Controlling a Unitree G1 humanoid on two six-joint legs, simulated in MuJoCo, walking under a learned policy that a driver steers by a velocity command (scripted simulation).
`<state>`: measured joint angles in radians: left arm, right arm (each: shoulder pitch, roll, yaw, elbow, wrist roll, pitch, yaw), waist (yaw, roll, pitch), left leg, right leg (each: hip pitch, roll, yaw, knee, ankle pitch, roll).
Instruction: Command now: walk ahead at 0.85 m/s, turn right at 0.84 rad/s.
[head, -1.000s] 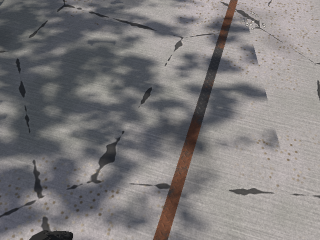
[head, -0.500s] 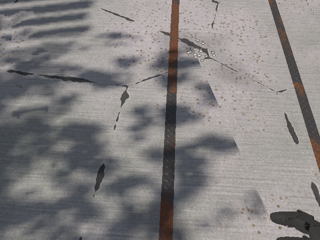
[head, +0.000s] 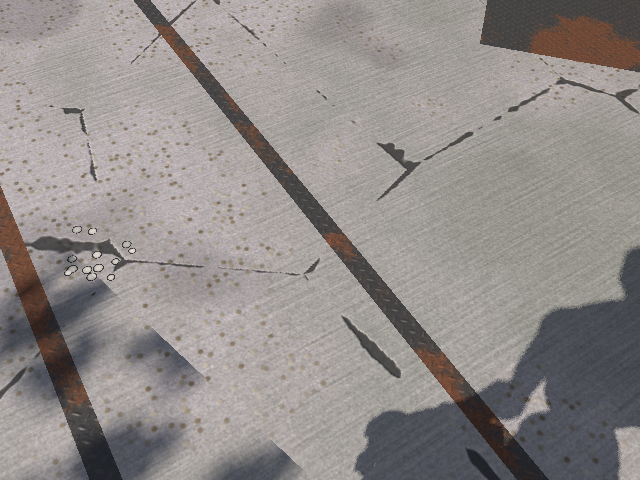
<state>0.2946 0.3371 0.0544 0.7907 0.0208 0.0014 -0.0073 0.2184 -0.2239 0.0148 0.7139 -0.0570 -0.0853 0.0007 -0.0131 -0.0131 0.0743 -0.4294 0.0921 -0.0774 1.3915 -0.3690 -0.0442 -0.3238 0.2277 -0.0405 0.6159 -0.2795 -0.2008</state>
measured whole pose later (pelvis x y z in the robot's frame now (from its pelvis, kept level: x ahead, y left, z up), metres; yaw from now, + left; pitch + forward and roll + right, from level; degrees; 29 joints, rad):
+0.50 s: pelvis +0.31 +0.09 +0.02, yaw -11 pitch +0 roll +1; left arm 0.17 0.29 0.04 0.74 0.00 0.03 0.04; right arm 0.16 -0.22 -0.01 0.74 -0.03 -0.07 0.03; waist -0.02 -0.01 0.10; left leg -0.38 -0.08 0.04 0.42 -0.03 0.08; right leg -0.47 -0.02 0.10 0.96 -0.43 0.06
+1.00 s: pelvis +0.37 +0.05 +0.02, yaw -11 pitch -1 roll +1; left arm 0.23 0.21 0.03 0.87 0.00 -0.01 0.04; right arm 0.16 -0.23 -0.02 0.84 -0.01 -0.01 0.00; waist -0.01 0.01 0.02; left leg -0.30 -0.03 0.02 0.53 -0.21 0.03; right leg -0.23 -0.01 0.04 0.57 -0.33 0.01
